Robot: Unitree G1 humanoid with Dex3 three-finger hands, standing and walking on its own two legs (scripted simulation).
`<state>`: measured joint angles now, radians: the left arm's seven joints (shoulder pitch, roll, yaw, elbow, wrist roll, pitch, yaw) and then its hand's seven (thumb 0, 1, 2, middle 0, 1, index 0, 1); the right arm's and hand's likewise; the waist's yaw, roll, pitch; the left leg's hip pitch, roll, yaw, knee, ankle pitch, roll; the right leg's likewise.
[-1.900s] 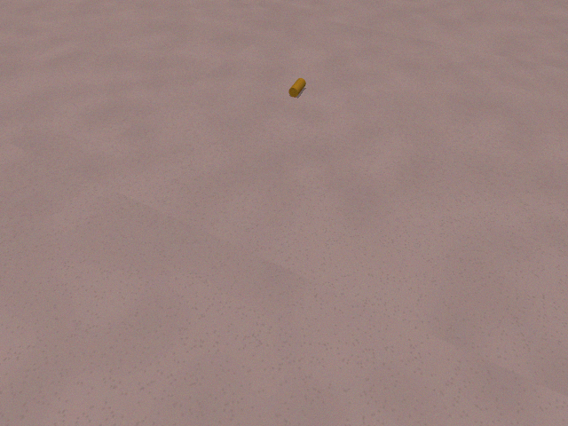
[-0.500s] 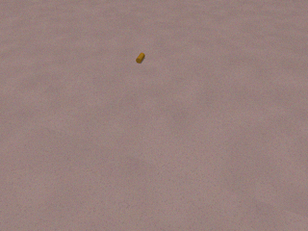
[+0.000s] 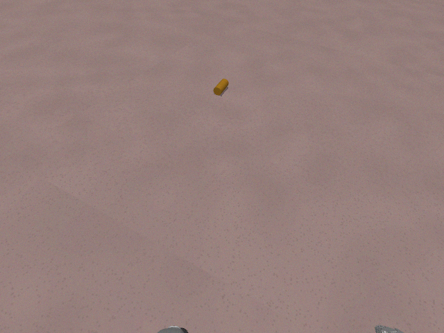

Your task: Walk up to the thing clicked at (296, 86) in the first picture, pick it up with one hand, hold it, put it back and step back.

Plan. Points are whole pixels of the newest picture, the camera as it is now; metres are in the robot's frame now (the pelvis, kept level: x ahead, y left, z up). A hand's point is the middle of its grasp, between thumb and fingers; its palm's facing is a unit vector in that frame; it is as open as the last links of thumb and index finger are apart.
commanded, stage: walk up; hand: left
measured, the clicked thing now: (221, 86) +2.03 +0.17 -0.72
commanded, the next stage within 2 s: none
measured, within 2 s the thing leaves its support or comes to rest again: neither
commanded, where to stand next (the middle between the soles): +1.58 -0.04 m, yaw -4 degrees
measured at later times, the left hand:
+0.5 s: hand (147, 198) +0.44 +0.24 -0.11, palm faces -0.05 -0.90 -0.44, open 7.4 cm
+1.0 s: hand (158, 162) +0.61 +0.26 -0.16, palm faces -0.05 -0.94 -0.34, open 7.4 cm
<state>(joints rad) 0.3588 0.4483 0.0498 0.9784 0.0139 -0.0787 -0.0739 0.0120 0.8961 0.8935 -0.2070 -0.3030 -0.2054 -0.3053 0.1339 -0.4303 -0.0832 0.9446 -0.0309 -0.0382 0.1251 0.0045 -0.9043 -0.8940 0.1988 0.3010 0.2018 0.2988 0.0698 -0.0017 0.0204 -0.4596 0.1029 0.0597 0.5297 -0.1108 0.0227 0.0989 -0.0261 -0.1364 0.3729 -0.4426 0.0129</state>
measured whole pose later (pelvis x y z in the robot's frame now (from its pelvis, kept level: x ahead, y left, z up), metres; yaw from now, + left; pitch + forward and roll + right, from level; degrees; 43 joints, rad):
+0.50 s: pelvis +0.31 -0.05 -0.01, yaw -2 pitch -2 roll +1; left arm 0.17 0.44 0.07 0.91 0.01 -0.10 -0.09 0.01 0.90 0.89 -0.20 -0.30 -0.20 -0.30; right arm 0.32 -0.46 -0.07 0.98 -0.01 -0.05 0.05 0.01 -0.90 -0.89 0.20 0.30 0.20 0.30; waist -0.01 0.06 0.04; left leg -0.18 0.09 0.02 0.99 -0.49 0.02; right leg -0.45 -0.08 -0.10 0.71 -0.23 -0.02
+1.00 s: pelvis +0.59 -0.02 +0.00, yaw -1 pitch -2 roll +0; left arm 0.32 0.45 0.03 0.96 -0.01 -0.06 -0.04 0.01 0.90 0.89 -0.20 -0.30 -0.20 -0.30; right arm 0.14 -0.39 -0.07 0.87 0.00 -0.08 0.07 0.00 -0.91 -0.89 0.20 0.30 0.20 0.30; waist 0.04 -0.05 0.07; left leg -0.36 0.03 0.12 0.61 -0.21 0.06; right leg -0.34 -0.05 0.02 1.12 -0.37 -0.05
